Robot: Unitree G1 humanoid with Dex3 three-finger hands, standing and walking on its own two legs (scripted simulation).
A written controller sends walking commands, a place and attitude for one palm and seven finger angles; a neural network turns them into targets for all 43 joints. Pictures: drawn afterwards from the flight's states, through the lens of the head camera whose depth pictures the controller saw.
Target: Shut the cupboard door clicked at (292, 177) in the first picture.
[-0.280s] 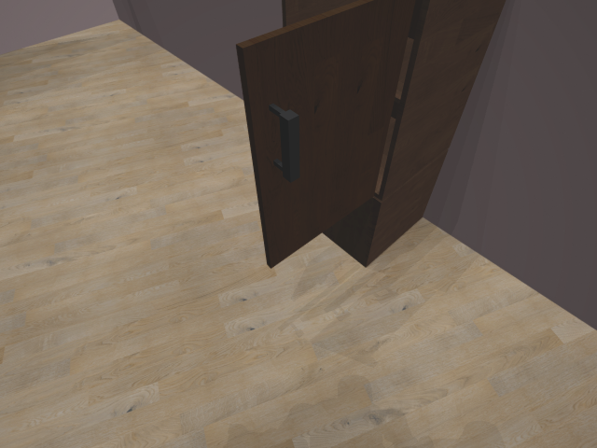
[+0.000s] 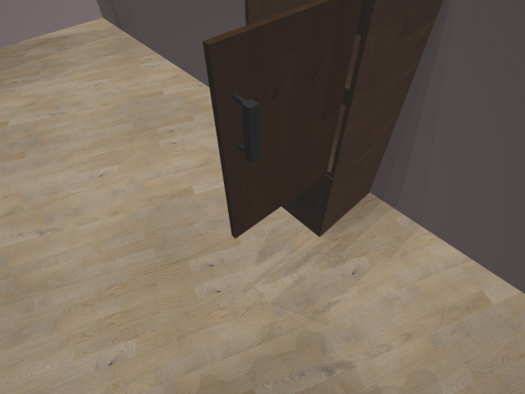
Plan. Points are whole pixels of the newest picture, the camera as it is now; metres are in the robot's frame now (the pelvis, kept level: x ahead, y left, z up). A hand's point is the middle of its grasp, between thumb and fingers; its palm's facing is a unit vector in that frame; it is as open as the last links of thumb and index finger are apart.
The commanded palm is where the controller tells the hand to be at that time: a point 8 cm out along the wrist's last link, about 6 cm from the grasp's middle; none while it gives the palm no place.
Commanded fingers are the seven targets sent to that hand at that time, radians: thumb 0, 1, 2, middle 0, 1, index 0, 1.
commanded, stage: look at it before walking up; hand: left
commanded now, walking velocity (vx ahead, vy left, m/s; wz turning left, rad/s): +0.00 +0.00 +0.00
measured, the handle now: (245, 128) +0.60 +0.07 +0.06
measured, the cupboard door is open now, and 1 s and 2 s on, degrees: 88 88 88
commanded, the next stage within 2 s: walk around to get in front in 0.56 s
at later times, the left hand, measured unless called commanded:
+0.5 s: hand out of the picture +0.07 +0.24 -0.16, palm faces -0.02 -0.95 -0.33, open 7.4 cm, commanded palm none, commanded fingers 0.00 0.90 0.90 -0.20 -0.30 -0.20 -0.30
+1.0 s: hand out of the picture +0.05 +0.21 -0.18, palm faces -0.12 -0.96 -0.26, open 7.4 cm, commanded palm none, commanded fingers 0.00 0.90 0.90 -0.20 -0.30 -0.20 -0.30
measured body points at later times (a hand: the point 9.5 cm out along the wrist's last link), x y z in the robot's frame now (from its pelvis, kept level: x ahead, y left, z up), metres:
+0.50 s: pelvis +0.00 +0.00 +0.00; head +0.02 -0.01 +0.45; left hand +0.07 +0.28 -0.14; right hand +0.06 -0.28 -0.15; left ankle -0.03 +0.13 -0.75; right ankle -0.03 -0.08 -0.75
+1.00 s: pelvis -0.02 +0.00 -0.01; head +0.02 -0.01 +0.43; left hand +0.05 +0.26 -0.16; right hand +0.00 -0.26 -0.17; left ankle -0.03 +0.13 -0.75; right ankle -0.04 -0.08 -0.74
